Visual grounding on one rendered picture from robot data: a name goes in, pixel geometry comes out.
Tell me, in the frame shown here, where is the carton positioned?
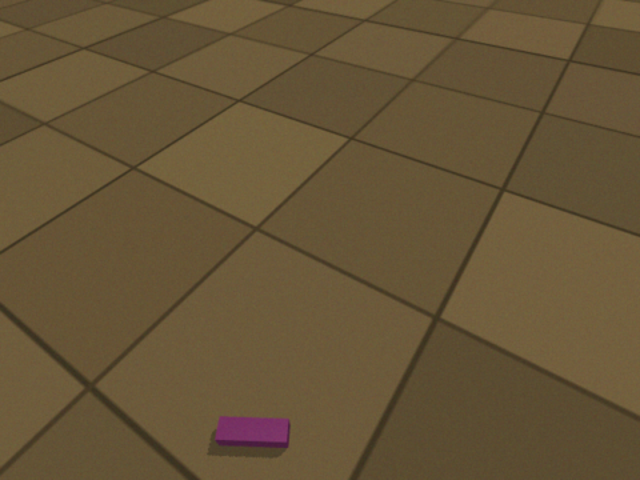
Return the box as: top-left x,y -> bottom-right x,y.
215,416 -> 290,448

